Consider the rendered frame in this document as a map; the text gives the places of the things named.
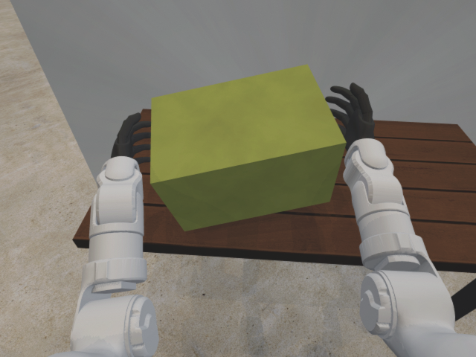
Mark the carton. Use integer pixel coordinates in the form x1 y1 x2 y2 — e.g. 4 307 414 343
150 64 347 231

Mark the left robot upper arm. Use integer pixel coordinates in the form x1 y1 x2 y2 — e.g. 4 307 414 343
48 295 159 357

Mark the table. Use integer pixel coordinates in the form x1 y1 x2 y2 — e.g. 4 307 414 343
73 109 476 321

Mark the left robot forearm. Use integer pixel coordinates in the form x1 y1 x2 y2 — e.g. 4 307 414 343
70 156 147 350

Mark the right robot upper arm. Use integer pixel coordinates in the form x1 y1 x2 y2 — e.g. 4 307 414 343
359 270 476 357

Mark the robot right hand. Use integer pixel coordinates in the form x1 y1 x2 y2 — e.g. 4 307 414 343
325 83 375 151

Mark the right robot forearm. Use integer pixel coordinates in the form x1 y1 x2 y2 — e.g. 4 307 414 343
343 138 455 326

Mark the robot left hand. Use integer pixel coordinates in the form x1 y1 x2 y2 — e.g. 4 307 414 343
111 112 151 164

